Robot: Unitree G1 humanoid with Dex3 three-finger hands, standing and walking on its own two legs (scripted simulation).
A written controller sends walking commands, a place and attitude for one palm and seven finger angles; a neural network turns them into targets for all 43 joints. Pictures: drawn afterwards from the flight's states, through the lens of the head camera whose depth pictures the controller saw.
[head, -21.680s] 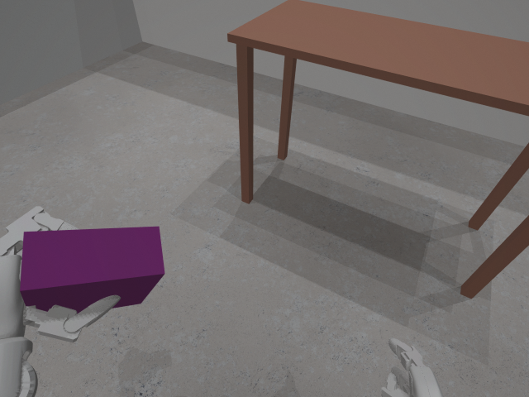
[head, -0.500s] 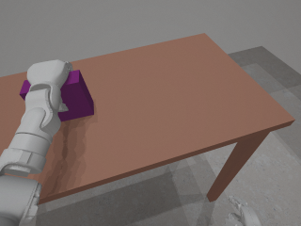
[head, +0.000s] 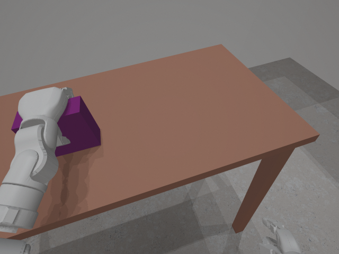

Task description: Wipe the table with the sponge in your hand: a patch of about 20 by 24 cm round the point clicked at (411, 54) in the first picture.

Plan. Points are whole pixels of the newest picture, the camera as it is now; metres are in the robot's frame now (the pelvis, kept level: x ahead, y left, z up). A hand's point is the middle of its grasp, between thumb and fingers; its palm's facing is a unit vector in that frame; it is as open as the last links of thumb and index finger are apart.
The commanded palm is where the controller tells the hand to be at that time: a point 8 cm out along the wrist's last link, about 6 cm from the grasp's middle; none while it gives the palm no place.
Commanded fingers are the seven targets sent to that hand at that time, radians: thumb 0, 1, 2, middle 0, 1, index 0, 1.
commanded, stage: wipe back along the middle lane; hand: left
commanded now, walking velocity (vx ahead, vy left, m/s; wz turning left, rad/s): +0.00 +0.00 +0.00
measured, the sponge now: (66, 134) +0.35 +0.29 +0.11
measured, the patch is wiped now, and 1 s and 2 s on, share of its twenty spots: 0.65 0.85 0.90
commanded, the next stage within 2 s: slide across to the third lane in 1.06 s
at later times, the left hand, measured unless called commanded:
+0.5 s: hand (55, 135) +0.31 +0.28 +0.16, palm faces +0.12 -0.03 -0.99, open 9.7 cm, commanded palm +0.26 +0.27 +0.19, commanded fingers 0.00 0.10 1.30 -1.20 -1.60 -1.20 -1.60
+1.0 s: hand (52, 151) +0.26 +0.26 +0.16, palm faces +0.21 -0.08 -0.97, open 9.7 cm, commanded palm +0.21 +0.24 +0.18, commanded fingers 0.00 0.10 1.30 -1.20 -1.60 -1.20 -1.60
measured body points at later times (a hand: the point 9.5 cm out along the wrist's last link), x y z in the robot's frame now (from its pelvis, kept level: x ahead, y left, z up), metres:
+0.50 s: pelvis -0.01 +0.00 +0.00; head -0.01 -0.04 +0.44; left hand +0.30 +0.27 +0.21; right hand +0.20 -0.22 -0.10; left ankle -0.02 +0.10 -0.74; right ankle -0.04 -0.10 -0.74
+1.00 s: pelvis -0.01 +0.00 +0.00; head -0.02 -0.05 +0.44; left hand +0.25 +0.26 +0.21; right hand +0.23 -0.20 -0.09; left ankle -0.02 +0.10 -0.74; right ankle -0.04 -0.10 -0.74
